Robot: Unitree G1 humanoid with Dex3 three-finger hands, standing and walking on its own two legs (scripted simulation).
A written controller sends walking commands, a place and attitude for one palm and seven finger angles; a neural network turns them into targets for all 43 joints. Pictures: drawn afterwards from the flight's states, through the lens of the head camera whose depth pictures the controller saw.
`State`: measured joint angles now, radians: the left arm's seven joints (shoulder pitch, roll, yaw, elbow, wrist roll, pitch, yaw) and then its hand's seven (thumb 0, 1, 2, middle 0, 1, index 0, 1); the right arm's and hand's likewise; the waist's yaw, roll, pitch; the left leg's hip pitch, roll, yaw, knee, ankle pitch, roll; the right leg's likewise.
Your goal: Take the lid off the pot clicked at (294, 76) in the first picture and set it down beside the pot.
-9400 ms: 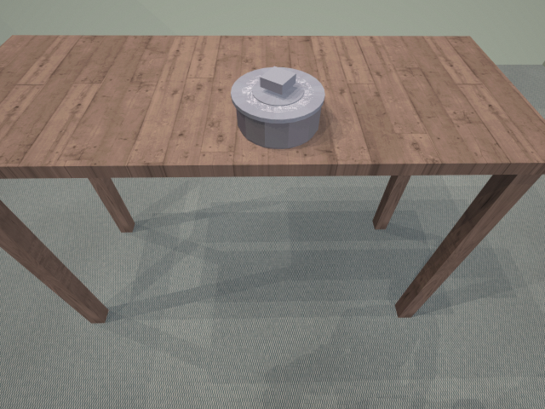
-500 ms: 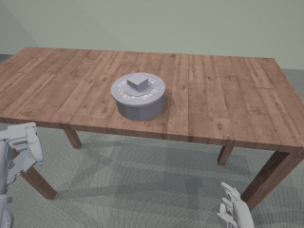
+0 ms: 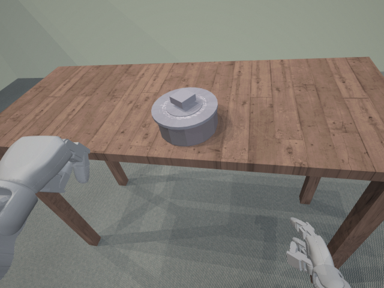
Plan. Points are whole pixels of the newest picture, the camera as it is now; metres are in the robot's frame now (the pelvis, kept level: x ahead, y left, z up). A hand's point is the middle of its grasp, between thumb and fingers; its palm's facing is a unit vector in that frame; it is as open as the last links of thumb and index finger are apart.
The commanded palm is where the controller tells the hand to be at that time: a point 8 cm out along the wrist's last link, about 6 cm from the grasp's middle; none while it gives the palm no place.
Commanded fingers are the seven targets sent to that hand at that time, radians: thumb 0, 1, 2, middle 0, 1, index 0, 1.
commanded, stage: reach forward and open the fingers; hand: left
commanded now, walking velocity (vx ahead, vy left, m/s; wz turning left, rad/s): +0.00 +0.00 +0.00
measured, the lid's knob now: (182, 98) +0.51 +0.10 +0.16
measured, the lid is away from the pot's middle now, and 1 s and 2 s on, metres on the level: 0.00 0.00 0.00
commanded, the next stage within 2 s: move the open hand above the knob in 0.66 s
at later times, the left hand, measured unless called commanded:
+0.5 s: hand (74, 154) +0.26 +0.24 +0.21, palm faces -0.10 +0.04 -0.99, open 9.2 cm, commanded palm +0.23 +0.24 +0.28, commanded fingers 0.00 -0.39 1.69 -0.87 -0.08 -0.87 -0.08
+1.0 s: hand (97, 130) +0.31 +0.21 +0.23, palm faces -0.08 +0.04 -1.00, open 10.1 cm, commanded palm +0.28 +0.20 +0.29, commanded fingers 0.00 -0.38 1.64 -0.86 -0.08 -0.86 -0.08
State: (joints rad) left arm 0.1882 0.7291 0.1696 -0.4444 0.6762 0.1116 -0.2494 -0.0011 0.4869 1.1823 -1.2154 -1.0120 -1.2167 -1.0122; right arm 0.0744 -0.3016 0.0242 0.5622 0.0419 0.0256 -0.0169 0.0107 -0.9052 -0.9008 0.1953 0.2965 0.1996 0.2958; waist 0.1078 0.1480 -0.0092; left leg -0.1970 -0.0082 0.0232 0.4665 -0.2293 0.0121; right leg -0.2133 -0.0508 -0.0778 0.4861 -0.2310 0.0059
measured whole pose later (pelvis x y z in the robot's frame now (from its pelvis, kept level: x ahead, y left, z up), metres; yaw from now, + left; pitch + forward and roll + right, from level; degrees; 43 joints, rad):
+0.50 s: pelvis -0.03 -0.01 +0.00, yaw -1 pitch -4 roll +1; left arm -0.19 0.78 0.09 -0.16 0.68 0.07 -0.49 0.00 -0.31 1.67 -0.93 -0.18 -0.93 -0.18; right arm 0.15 -0.32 0.02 0.57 0.06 0.00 -0.02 0.01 -0.90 -0.90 0.20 0.30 0.20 0.30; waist 0.06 0.13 0.02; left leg -0.20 0.00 0.03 0.44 -0.18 0.00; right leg -0.24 -0.05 -0.07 0.49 -0.19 -0.01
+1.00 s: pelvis -0.03 -0.01 +0.00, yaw -1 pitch -3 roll +2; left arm -0.48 0.70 -0.06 0.04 0.75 0.12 -0.51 0.00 -0.37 1.64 -0.87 -0.08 -0.87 -0.08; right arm 0.13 -0.30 0.04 0.58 0.06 0.01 -0.01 0.01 -0.90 -0.90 0.20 0.30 0.20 0.30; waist 0.06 0.13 0.01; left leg -0.21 -0.01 0.04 0.45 -0.18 0.00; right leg -0.26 -0.05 -0.06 0.53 -0.21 -0.01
